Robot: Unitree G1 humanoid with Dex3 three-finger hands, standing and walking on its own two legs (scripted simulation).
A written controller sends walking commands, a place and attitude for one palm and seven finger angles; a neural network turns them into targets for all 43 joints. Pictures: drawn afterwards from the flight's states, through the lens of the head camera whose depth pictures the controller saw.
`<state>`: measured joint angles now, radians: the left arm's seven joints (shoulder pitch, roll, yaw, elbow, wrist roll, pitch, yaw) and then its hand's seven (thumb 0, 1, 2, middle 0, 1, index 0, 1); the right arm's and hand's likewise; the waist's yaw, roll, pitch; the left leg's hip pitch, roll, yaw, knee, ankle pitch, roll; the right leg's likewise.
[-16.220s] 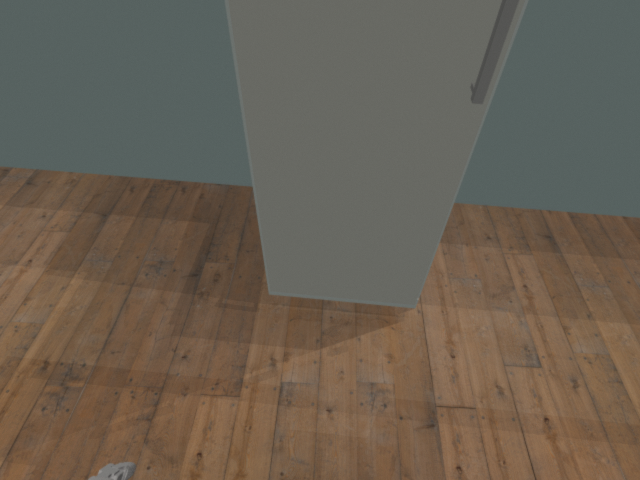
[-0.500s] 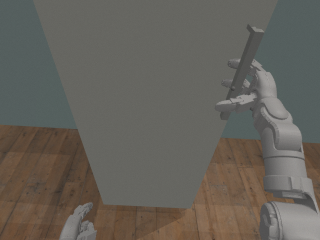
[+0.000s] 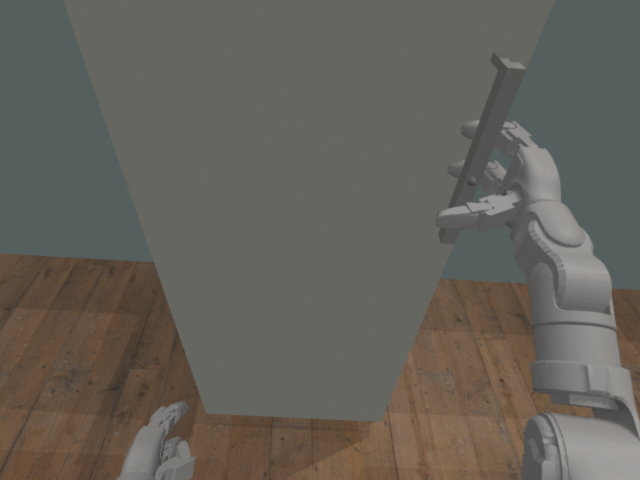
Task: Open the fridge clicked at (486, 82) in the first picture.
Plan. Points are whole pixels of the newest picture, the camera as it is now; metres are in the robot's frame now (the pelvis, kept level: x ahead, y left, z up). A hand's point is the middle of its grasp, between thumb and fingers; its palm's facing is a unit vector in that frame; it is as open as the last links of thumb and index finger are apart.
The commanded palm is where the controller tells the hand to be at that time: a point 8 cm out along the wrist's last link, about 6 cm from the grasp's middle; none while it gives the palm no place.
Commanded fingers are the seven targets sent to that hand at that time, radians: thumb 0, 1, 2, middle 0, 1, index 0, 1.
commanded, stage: grip the handle and tug to test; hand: right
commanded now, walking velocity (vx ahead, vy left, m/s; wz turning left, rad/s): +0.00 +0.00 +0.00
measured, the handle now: (469, 159) +0.45 -0.16 +0.23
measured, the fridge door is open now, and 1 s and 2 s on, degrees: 0 0 12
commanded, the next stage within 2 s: pull the door a little, standing still in 1.44 s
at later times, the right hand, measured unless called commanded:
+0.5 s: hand (478, 181) +0.39 -0.15 +0.23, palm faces +0.02 +1.00 +0.00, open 9.2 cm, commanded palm +0.36 -0.19 +0.23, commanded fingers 0.00 -0.67 -0.80 0.43 1.37 0.43 1.37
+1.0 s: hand (473, 179) +0.40 -0.15 +0.23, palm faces +0.01 +1.00 +0.00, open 6.5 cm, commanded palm +0.37 -0.19 +0.23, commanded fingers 0.00 -0.90 -0.90 0.45 1.40 0.45 1.40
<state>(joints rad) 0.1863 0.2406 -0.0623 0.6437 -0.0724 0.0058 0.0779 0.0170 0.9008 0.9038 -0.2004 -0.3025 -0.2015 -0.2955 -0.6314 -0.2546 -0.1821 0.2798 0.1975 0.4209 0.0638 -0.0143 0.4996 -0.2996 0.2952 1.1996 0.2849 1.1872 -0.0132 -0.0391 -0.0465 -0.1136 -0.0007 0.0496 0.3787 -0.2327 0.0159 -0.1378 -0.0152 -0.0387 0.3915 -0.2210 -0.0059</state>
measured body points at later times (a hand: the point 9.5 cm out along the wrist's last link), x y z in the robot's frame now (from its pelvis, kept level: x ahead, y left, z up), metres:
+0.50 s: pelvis +0.00 -0.01 +0.00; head -0.03 +0.01 +0.45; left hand +0.17 +0.22 -0.09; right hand +0.39 -0.20 +0.23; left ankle -0.02 +0.11 -0.74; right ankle -0.01 -0.12 -0.74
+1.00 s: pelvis +0.00 +0.00 +0.00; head -0.02 +0.01 +0.45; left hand +0.18 +0.22 -0.09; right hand +0.39 -0.20 +0.24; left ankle -0.02 +0.11 -0.74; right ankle -0.01 -0.12 -0.74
